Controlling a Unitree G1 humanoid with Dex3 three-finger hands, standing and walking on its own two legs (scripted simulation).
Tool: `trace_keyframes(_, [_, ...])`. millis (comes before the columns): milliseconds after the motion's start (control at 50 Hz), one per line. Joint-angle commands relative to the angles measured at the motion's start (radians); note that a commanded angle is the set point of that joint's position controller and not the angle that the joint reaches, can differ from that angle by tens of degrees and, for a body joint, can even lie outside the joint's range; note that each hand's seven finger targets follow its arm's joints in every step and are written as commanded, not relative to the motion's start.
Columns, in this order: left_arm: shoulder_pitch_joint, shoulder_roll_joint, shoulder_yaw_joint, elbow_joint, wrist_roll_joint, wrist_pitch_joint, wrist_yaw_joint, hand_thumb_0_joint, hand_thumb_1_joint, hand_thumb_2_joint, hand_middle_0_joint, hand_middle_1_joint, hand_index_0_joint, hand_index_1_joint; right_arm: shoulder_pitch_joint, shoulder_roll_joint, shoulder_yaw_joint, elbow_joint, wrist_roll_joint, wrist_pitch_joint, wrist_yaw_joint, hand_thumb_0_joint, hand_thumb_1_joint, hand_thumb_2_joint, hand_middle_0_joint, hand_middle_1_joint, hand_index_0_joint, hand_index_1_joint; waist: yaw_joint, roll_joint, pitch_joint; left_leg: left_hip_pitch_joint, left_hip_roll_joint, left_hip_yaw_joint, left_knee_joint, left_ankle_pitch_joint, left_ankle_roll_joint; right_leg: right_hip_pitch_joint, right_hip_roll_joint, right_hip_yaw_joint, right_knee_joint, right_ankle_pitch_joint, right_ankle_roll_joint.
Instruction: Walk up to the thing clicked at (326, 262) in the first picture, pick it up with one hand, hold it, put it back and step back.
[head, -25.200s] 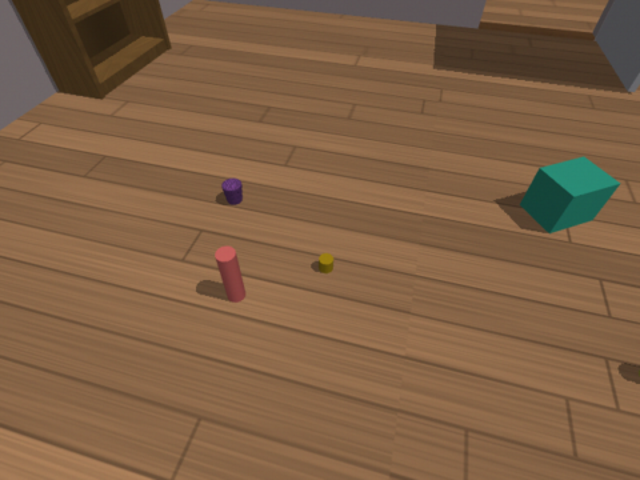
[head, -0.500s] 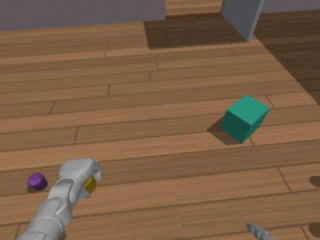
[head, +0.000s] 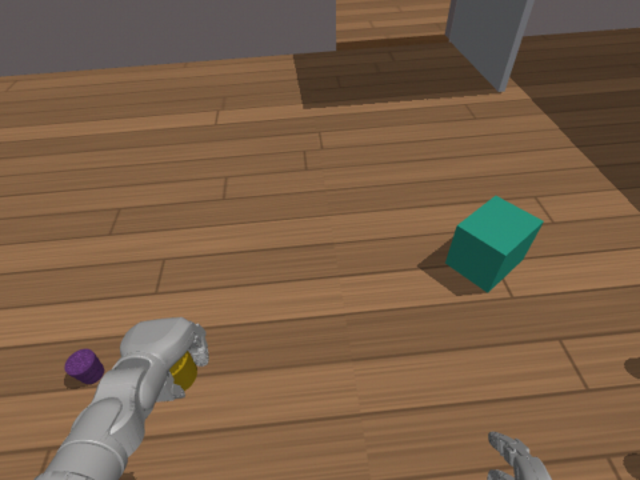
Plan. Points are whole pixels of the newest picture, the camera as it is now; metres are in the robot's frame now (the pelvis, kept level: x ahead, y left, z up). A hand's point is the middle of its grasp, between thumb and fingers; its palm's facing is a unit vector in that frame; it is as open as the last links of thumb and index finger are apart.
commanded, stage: hold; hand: left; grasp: from above
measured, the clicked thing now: (172, 367) +0.31 +0.23 -0.06
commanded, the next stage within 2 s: crouch in 0.70 s
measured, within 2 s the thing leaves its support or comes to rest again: neither
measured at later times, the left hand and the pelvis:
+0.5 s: hand (170, 373) +0.28 +0.22 -0.03, palm faces -0.45 -0.07 -0.89, open 7.1 cm; pelvis +0.00 +0.00 +0.00, yaw +0 degrees
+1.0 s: hand (174, 375) +0.29 +0.22 -0.05, palm faces -0.45 -0.07 -0.89, open 7.4 cm; pelvis +0.01 +0.00 +0.00, yaw +0 degrees
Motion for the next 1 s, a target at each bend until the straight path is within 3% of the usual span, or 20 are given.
trace_keyframes(0, [-0.355, 0.210, 0.110, -0.205, 0.002, -0.010, 0.044, 0.000, 0.512, 0.648, -0.879, -0.676, -0.911, -0.644, -0.084, -0.131, -0.037, -0.135, 0.001, -0.047, -0.016, 0.000, -0.904, -0.902, 0.200, 0.300, 0.200, 0.300, -0.008, -0.025, -0.221, 0.137, -0.040, -0.004, -0.080, 0.132, 0.023, 0.024, 0.057, -0.035, -0.102, 0.105, -0.037])
trace_keyframes(100, [-0.332, 0.207, 0.109, -0.230, -0.007, -0.005, 0.039, 0.000, 0.535, 0.660, -0.894, -0.684, -0.927, -0.651, -0.103, -0.126, -0.034, -0.143, 0.005, -0.048, -0.017, 0.000, -0.904, -0.902, 0.200, 0.300, 0.200, 0.300, 0.007, -0.034, -0.227, 0.144, -0.046, 0.001, -0.085, 0.153, 0.026, 0.050, 0.051, -0.034, -0.113, 0.126, -0.033])
trace_keyframes(120, [-0.315, 0.197, 0.098, -0.212, -0.005, -0.003, 0.035, 0.000, 0.525, 0.673, -0.893, -0.677, -0.923, -0.648, -0.096, -0.130, -0.035, -0.141, 0.005, -0.049, -0.017, 0.000, -0.904, -0.902, 0.200, 0.300, 0.200, 0.300, -0.002, -0.041, -0.224, 0.145, -0.046, 0.001, -0.084, 0.150, 0.027, 0.051, 0.051, -0.031, -0.112, 0.126, -0.033])
trace_keyframes(160, [-0.322, 0.221, 0.121, -0.203, -0.008, -0.005, 0.035, 0.000, 0.524, 0.670, -0.896, -0.673, -0.923, -0.647, -0.102, -0.130, -0.033, -0.140, 0.004, -0.047, -0.020, 0.000, -0.905, -0.903, 0.199, 0.300, 0.199, 0.300, 0.004, -0.028, -0.202, 0.137, -0.045, 0.000, -0.094, 0.132, 0.025, 0.047, 0.051, -0.034, -0.122, 0.106, -0.035])
trace_keyframes(180, [-0.294, 0.201, 0.107, -0.194, -0.010, -0.005, 0.031, 0.000, 0.513, 0.660, -0.892, -0.664, -0.919, -0.638, -0.109, -0.128, -0.032, -0.146, 0.007, -0.047, -0.019, 0.000, -0.905, -0.902, 0.199, 0.300, 0.200, 0.300, 0.006, -0.043, -0.190, 0.136, -0.042, -0.003, -0.101, 0.126, 0.024, 0.043, 0.054, -0.037, -0.120, 0.095, -0.038])
trace_keyframes(300, [-0.325, 0.217, 0.120, -0.224, -0.006, -0.018, 0.028, 0.000, 0.487, 0.640, -0.880, -0.638, -0.903, -0.616, -0.106, -0.123, -0.032, -0.143, 0.005, -0.044, -0.023, 0.000, -0.907, -0.904, 0.199, 0.300, 0.199, 0.300, 0.002, -0.035, -0.220, 0.156, -0.048, -0.001, -0.094, 0.149, 0.027, 0.045, 0.049, -0.031, -0.124, 0.124, -0.033])
trace_keyframes(320, [-0.323, 0.202, 0.105, -0.231, -0.012, -0.021, 0.030, 0.000, 0.504, 0.638, -0.876, -0.666, -0.907, -0.635, -0.102, -0.124, -0.031, -0.142, 0.007, -0.045, -0.023, 0.000, -0.906, -0.903, 0.199, 0.300, 0.199, 0.300, 0.001, -0.041, -0.222, 0.157, -0.046, -0.001, -0.093, 0.155, 0.026, 0.048, 0.052, -0.032, -0.121, 0.127, -0.033])
trace_keyframes(360, [-0.302, 0.219, 0.128, -0.231, -0.011, -0.020, 0.037, 0.000, 0.504, 0.667, -0.887, -0.655, -0.911, -0.631, -0.104, -0.124, -0.033, -0.143, 0.006, -0.043, -0.023, 0.000, -0.904, -0.902, 0.199, 0.300, 0.199, 0.300, 0.008, -0.024, -0.227, 0.161, -0.048, 0.002, -0.092, 0.173, 0.025, 0.056, 0.051, -0.033, -0.121, 0.142, -0.034])
trace_keyframes(400, [-0.307, 0.192, 0.097, -0.229, -0.004, -0.019, 0.041, 0.000, 0.520, 0.662, -0.904, -0.650, -0.928, -0.626, -0.107, -0.125, -0.035, -0.142, 0.006, -0.042, -0.023, 0.000, -0.905, -0.903, 0.199, 0.300, 0.200, 0.300, -0.001, -0.035, -0.216, 0.165, -0.047, 0.001, -0.094, 0.168, 0.025, 0.052, 0.051, -0.034, -0.122, 0.140, -0.035])
trace_keyframes(440, [-0.326, 0.226, 0.130, -0.222, -0.002, -0.016, 0.055, 0.000, 0.501, 0.651, -0.883, -0.661, -0.909, -0.635, -0.104, -0.124, -0.033, -0.135, 0.006, -0.041, -0.024, 0.000, -0.906, -0.903, 0.199, 0.300, 0.199, 0.300, 0.006, -0.031, -0.222, 0.161, -0.046, -0.001, -0.096, 0.172, 0.024, 0.055, 0.052, -0.037, -0.121, 0.143, -0.035])
trace_keyframes(500, [-0.341, 0.207, 0.109, -0.224, 0.005, -0.015, 0.062, 0.000, 0.481, 0.672, -0.873, -0.660, -0.896, -0.638, -0.099, -0.125, -0.038, -0.128, 0.004, -0.037, -0.023, 0.000, -0.905, -0.903, 0.199, 0.300, 0.199, 0.300, -0.001, -0.022, -0.237, 0.175, -0.047, 0.000, -0.091, 0.194, 0.023, 0.055, 0.051, -0.035, -0.118, 0.165, -0.035])
trace_keyframes(520, [-0.344, 0.224, 0.126, -0.229, 0.006, -0.013, 0.066, 0.000, 0.484, 0.659, -0.870, -0.663, -0.896, -0.637, -0.100, -0.125, -0.039, -0.126, 0.003, -0.036, -0.023, 0.000, -0.906, -0.903, 0.199, 0.300, 0.199, 0.300, 0.005, -0.015, -0.242, 0.179, -0.047, 0.001, -0.091, 0.199, 0.023, 0.063, 0.050, -0.036, -0.121, 0.170, -0.035])
trace_keyframes(660, [-0.300, 0.199, 0.110, -0.197, 0.003, -0.004, 0.054, 0.000, 0.484, 0.677, -0.878, -0.656, -0.899, -0.635, -0.097, -0.127, -0.044, -0.124, 0.006, -0.032, -0.021, 0.000, -0.905, -0.902, 0.199, 0.300, 0.200, 0.300, 0.006, -0.040, -0.233, 0.176, -0.046, 0.001, -0.091, 0.221, 0.024, 0.077, 0.051, -0.039, -0.120, 0.193, -0.035])
trace_keyframes(700, [-0.287, 0.178, 0.086, -0.207, -0.001, -0.003, 0.042, 0.000, 0.492, 0.671, -0.876, -0.668, -0.902, -0.643, -0.095, -0.126, -0.046, -0.128, 0.007, -0.030, -0.020, 0.000, -0.906, -0.903, 0.199, 0.300, 0.199, 0.300, 0.002, -0.039, -0.235, 0.177, -0.048, 0.002, -0.090, 0.241, 0.025, 0.081, 0.050, -0.038, -0.118, 0.219, -0.034])
trace_keyframes(760, [-0.279, 0.188, 0.101, -0.205, -0.005, -0.007, 0.040, 0.000, 0.469, 0.651, -0.856, -0.661, -0.883, -0.634, -0.094, -0.125, -0.043, -0.133, 0.009, -0.028, -0.020, 0.000, -0.905, -0.902, 0.200, 0.300, 0.200, 0.300, 0.011, -0.034, -0.216, 0.170, -0.044, -0.001, -0.099, 0.227, 0.022, 0.079, 0.054, -0.044, -0.121, 0.195, -0.040])
trace_keyframes(780, [-0.281, 0.185, 0.098, -0.221, -0.001, -0.008, 0.042, 0.000, 0.510, 0.571, -0.847, -0.729, -0.910, -0.665, -0.096, -0.123, -0.045, -0.137, 0.008, -0.027, -0.020, 0.000, -0.925, -0.913, 0.200, 0.301, 0.200, 0.301, 0.011, -0.023, -0.224, 0.171, -0.045, 0.000, -0.099, 0.228, 0.021, 0.074, 0.053, -0.044, -0.119, 0.197, -0.040])
trace_keyframes(800, [-0.279, 0.207, 0.118, -0.219, 0.003, -0.009, 0.048, 0.000, 0.430, 0.550, -0.767, -0.681, -0.830, -0.628, -0.100, -0.124, -0.043, -0.139, 0.007, -0.025, -0.021, 0.000, -0.881, -0.896, 0.200, 0.301, 0.201, 0.301, 0.013, -0.028, -0.221, 0.171, -0.047, 0.000, -0.099, 0.220, 0.021, 0.077, 0.052, -0.043, -0.125, 0.186, -0.039])
trace_keyframes(900, [-0.243, 0.176, 0.112, -0.156, 0.022, -0.016, 0.089, 0.000, 0.434, 0.563, -0.817, -0.619, -0.851, -0.587, -0.085, -0.122, -0.045, -0.129, 0.004, -0.020, -0.017, 0.000, -0.888, -0.899, 0.200, 0.300, 0.200, 0.300, -0.005, -0.078, -0.195, 0.149, -0.051, 0.002, -0.077, 0.224, 0.028, 0.051, 0.046, -0.040, -0.114, 0.204, -0.031])
trace_keyframes(980, [-0.252, 0.150, 0.112, -0.064, 0.056, -0.038, 0.161, 0.000, 0.436, 0.566, -0.839, -0.580, -0.863, -0.558, -0.054, -0.125, -0.055, -0.106, -0.009, -0.013, -0.008, 0.000, -0.887, -0.899, 0.200, 0.300, 0.200, 0.300, -0.024, -0.090, -0.189, 0.104, -0.052, -0.001, -0.033, 0.214, 0.025, -0.001, 0.044, -0.042, -0.076, 0.197, -0.032])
